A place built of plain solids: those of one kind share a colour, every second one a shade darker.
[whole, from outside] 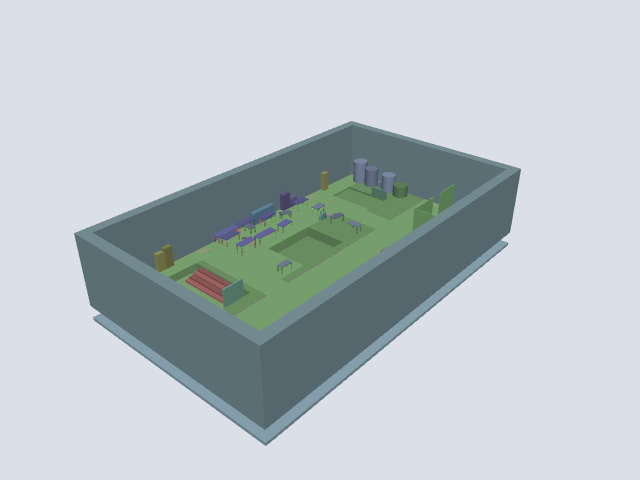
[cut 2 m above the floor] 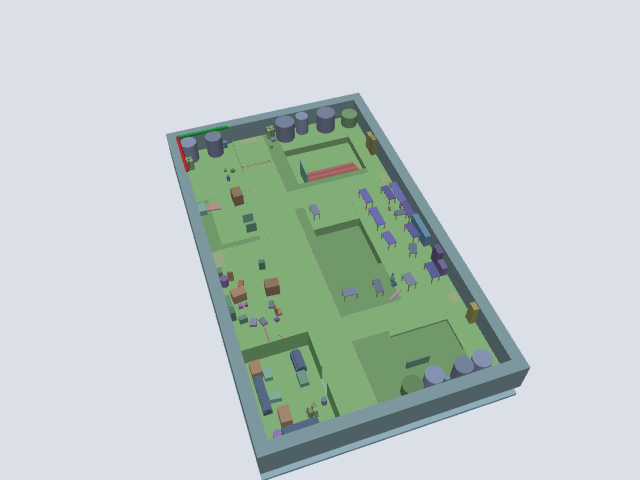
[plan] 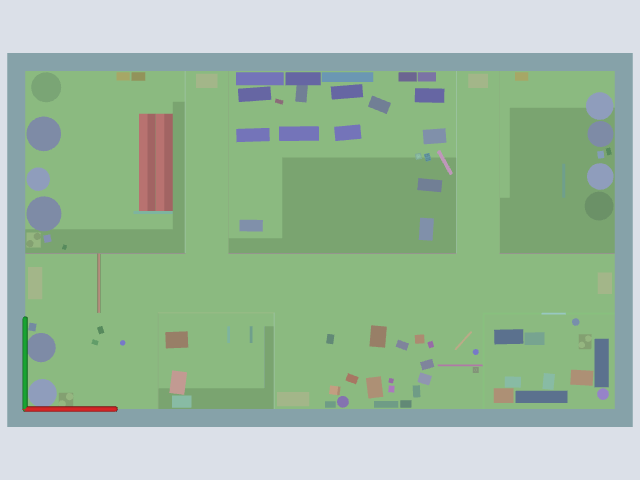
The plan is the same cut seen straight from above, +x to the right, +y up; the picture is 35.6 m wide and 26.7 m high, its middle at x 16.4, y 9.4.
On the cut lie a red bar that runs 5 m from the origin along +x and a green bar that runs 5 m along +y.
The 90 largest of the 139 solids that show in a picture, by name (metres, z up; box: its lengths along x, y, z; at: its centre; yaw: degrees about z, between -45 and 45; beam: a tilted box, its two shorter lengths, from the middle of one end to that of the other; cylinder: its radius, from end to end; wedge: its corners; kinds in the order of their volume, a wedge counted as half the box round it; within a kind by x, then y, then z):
{
 "floor_1": {"box": [3.2, 7.09, 2.1], "at": [1.6, 13.54, -1.05]},
 "floor_2": {"box": [5.0, 5.35, 0.85], "at": [2.5, 2.67, -0.57]},
 "floor_3": {"box": [8.9, 1.35, 2.1], "at": [4.45, 9.32, -1.05]},
 "floor_4": {"box": [8.9, 1.71, 2.1], "at": [4.45, 17.95, -1.05]},
 "floor_5": {"box": [5.01, 7.09, 1.3], "at": [5.71, 13.54, -1.45]},
 "floor_6": {"box": [2.4, 5.35, 1.0], "at": [6.2, 2.67, -0.5]},
 "floor_7": {"box": [0.69, 7.09, 2.1], "at": [8.55, 13.54, -1.05]},
 "floor_8": {"box": [4.0, 3.45, 2.1], "at": [9.4, 2.88, -1.05]},
 "floor_9": {"box": [2.4, 10.15, 1.0], "at": [10.1, 13.72, -0.5]},
 "floor_10": {"box": [6.45, 1.15, 2.1], "at": [10.62, 0.57, -1.05]},
 "floor_11": {"box": [6.45, 0.75, 2.1], "at": [10.62, 4.97, -1.05]},
 "floor_12": {"box": [1.89, 3.45, 2.1], "at": [12.35, 2.88, -1.05]},
 "floor_13": {"box": [3.0, 4.49, 2.1], "at": [12.8, 11.74, -1.05]},
 "floor_14": {"box": [0.56, 3.45, 2.1], "at": [13.57, 2.88, -1.05]},
 "floor_15": {"box": [2.1, 5.35, 1.0], "at": [14.9, 2.67, -0.5]},
 "floor_16": {"box": [32.8, 3.3, 1.0], "at": [16.4, 7.0, -0.5]},
 "floor_17": {"box": [5.53, 4.49, 1.09], "at": [17.07, 11.74, -1.56]},
 "floor_18": {"box": [12.7, 0.85, 2.1], "at": [17.65, 9.07, -1.05]},
 "floor_19": {"box": [12.7, 4.81, 2.1], "at": [17.65, 16.39, -1.05]},
 "floor_20": {"box": [7.0, 5.35, 1.0], "at": [19.45, 2.67, -0.5]},
 "floor_21": {"box": [4.17, 4.49, 2.1], "at": [21.91, 11.74, -1.05]},
 "floor_22": {"box": [2.5, 5.35, 1.0], "at": [24.2, 2.67, -0.5]},
 "floor_23": {"box": [2.4, 10.15, 1.0], "at": [25.2, 13.72, -0.5]},
 "floor_24": {"box": [0.55, 5.01, 2.1], "at": [26.68, 14.26, -1.05]},
 "floor_25": {"box": [2.93, 5.01, 1.88], "at": [28.41, 14.26, -1.16]},
 "floor_26": {"box": [7.35, 5.35, 1.0], "at": [29.12, 2.67, -0.5]},
 "floor_27": {"box": [6.4, 3.1, 2.1], "at": [29.6, 10.2, -1.05]},
 "floor_28": {"box": [6.4, 2.04, 2.1], "at": [29.6, 17.78, -1.05]},
 "floor_29": {"box": [2.92, 5.01, 2.1], "at": [31.34, 14.26, -1.05]},
 "wall_1": {"box": [1.0, 18.8, 7.0], "at": [-0.5, 9.4, 2.5]},
 "wall_2": {"box": [34.8, 1.0, 7.0], "at": [16.4, -0.5, 2.5]},
 "wall_3": {"box": [34.8, 1.0, 7.0], "at": [16.4, 19.3, 2.5]},
 "wall_4": {"box": [1.0, 18.8, 7.0], "at": [33.3, 9.4, 2.5]},
 "floor_base_1": {"box": [34.8, 20.8, 0.3], "at": [16.4, 9.4, -2.35]},
 "vat_1": {"cylinder": 0.66, "from": [0.72, 12.79, 0.0], "to": [0.72, 12.79, 2.1]},
 "vat_2": {"cylinder": 0.81, "from": [0.89, 3.42, -0.15], "to": [0.89, 3.42, 2.08]},
 "vat_3": {"cylinder": 0.8, "from": [0.96, 0.87, -0.15], "to": [0.96, 0.87, 2.39]},
 "vat_4": {"cylinder": 0.96, "from": [1.03, 15.3, 0.0], "to": [1.03, 15.3, 2.42]},
 "vat_5": {"cylinder": 0.97, "from": [1.04, 10.86, 0.0], "to": [1.04, 10.86, 2.56]},
 "vat_6": {"cylinder": 0.77, "from": [31.96, 16.85, 0.0], "to": [31.96, 16.85, 2.44]},
 "vat_7": {"cylinder": 0.74, "from": [31.99, 12.93, 0.0], "to": [31.99, 12.93, 1.89]},
 "vat_8": {"cylinder": 0.72, "from": [32.01, 15.3, 0.0], "to": [32.01, 15.3, 1.97]},
 "pallet_load_1": {"box": [1.25, 0.91, 1.24], "at": [8.43, 3.85, 0.62], "yaw": 2.2},
 "pallet_load_2": {"box": [0.84, 1.15, 1.0], "at": [19.44, 1.2, 0.5], "yaw": 7.1},
 "pallet_load_3": {"box": [0.88, 1.18, 1.22], "at": [19.63, 4.03, 0.61], "yaw": -4.9},
 "pallet_load_4": {"box": [1.11, 0.83, 0.98], "at": [26.61, 0.74, 0.49]},
 "pallet_load_5": {"box": [1.25, 0.84, 1.1], "at": [30.97, 1.74, 0.55], "yaw": -3.1},
 "tank_low_1": {"cylinder": 0.83, "from": [1.17, 17.89, 0.0], "to": [1.17, 17.89, 1.3]},
 "tank_low_2": {"cylinder": 0.81, "from": [31.93, 11.29, 0.0], "to": [31.93, 11.29, 1.23]},
 "tread_1": {"box": [0.47, 5.42, 0.16], "at": [6.57, 13.72, -0.72]},
 "tread_2": {"box": [0.47, 5.42, 0.32], "at": [7.04, 13.72, -0.64]},
 "tread_3": {"box": [0.47, 5.42, 0.48], "at": [7.51, 13.72, -0.56]},
 "tread_4": {"box": [0.47, 5.42, 0.64], "at": [7.98, 13.72, -0.48]},
 "cask_row_1": {"box": [1.62, 0.82, 0.6], "at": [26.9, 4.02, 0.3], "yaw": 1.2},
 "cask_row_2": {"box": [1.62, 0.51, 0.24], "at": [26.9, 4.02, 0.72], "yaw": 1.2},
 "cask_row_3": {"box": [2.9, 0.69, 0.56], "at": [28.72, 0.68, 0.28]},
 "cask_row_4": {"box": [2.9, 0.43, 0.22], "at": [28.72, 0.68, 0.67]},
 "cask_row_5": {"box": [0.8, 2.7, 0.56], "at": [32.07, 2.56, 0.28]},
 "cask_row_6": {"box": [0.5, 2.7, 0.22], "at": [32.07, 2.56, 0.67]},
 "part_1": {"box": [0.1, 5.25, 2.85], "at": [25.5, 2.62, 1.38]},
 "part_2": {"box": [3.27, 0.1, 2.85], "at": [27.09, 5.3, 1.38]},
 "part_3": {"box": [2.73, 0.1, 2.85], "at": [31.43, 5.3, 1.38]},
 "control_cabinet_1": {"box": [0.74, 0.46, 1.79], "at": [5.45, 18.5, 0.9]},
 "control_cabinet_2": {"box": [0.77, 0.47, 2.04], "at": [6.3, 18.5, 1.02]},
 "control_cabinet_3": {"box": [0.75, 0.47, 2.0], "at": [27.62, 18.5, 1.0]},
 "bar_rack_1": {"box": [2.87, 0.54, 1.31], "at": [17.93, 18.46, 0.66]},
 "tool_cabinet_1": {"box": [1.01, 0.52, 1.8], "at": [21.27, 18.47, 0.9]},
 "tool_cabinet_2": {"box": [1.01, 0.52, 0.98], "at": [22.34, 18.47, 0.49]},
 "sack_pile_1": {"box": [1.09, 0.68, 0.61], "at": [8.71, 0.41, 0.3]},
 "sack_pile_2": {"box": [0.9, 0.61, 0.51], "at": [27.13, 1.5, 0.26], "yaw": -0.9},
 "sack_pile_3": {"box": [1.12, 0.7, 0.49], "at": [28.33, 3.91, 0.24], "yaw": 0.2},
 "sack_pile_4": {"box": [0.62, 0.89, 0.57], "at": [29.12, 1.53, 0.28], "yaw": -5.3},
 "crate_stack_1": {"box": [0.4, 0.54, 0.93], "at": [16.97, 3.89, 0.47], "yaw": -7.7},
 "crate_stack_2": {"box": [0.61, 0.36, 1.25], "at": [16.98, 0.25, 0.62]},
 "crate_stack_3": {"box": [1.35, 0.38, 0.84], "at": [20.08, 0.26, 0.42]},
 "crate_stack_4": {"box": [0.64, 0.42, 1.17], "at": [21.18, 0.28, 0.58]},
 "crate_stack_5": {"box": [0.41, 0.67, 0.64], "at": [21.77, 0.98, 0.32], "yaw": 2.7},
 "rail_1": {"box": [2.18, 0.16, 1.79], "at": [7.12, 10.93, 0.1]},
 "rail_2": {"box": [0.16, 0.93, 1.05], "at": [11.32, 4.13, 0.53]},
 "rail_3": {"box": [0.16, 0.93, 1.05], "at": [12.57, 4.13, 0.53]},
 "rail_4": {"box": [0.16, 1.89, 0.95], "at": [29.96, 12.7, 0.47]},
 "barrel_1": {"cylinder": 0.33, "from": [17.68, 0.4, 0.0], "to": [17.68, 0.4, 0.92]},
 "barrel_2": {"cylinder": 0.33, "from": [32.15, 0.83, 0.0], "to": [32.15, 0.83, 0.9]},
 "keg_stack_1": {"box": [0.8, 0.84, 0.19], "at": [0.47, 9.4, 0.05]},
 "keg_stack_2": {"cylinder": 0.2, "from": [2.06, 0.69, -0.01], "to": [2.06, 0.69, 0.94]},
 "keg_stack_3": {"cylinder": 0.2, "from": [2.47, 0.69, -0.01], "to": [2.47, 0.69, 0.94]},
 "workbench_top_1": {"box": [2.66, 0.73, 0.07], "at": [13.05, 18.36, 0.82]},
 "workbench_top_2": {"box": [2.22, 0.81, 0.07], "at": [15.23, 15.32, 0.78], "yaw": 0.4},
 "pallet_1": {"box": [0.84, 1.27, 0.18], "at": [8.51, 1.47, 0.04], "yaw": -7.4},
 "bin_1": {"box": [0.41, 0.44, 0.72], "at": [0.4, 4.56, 0.21], "yaw": -9.9}
}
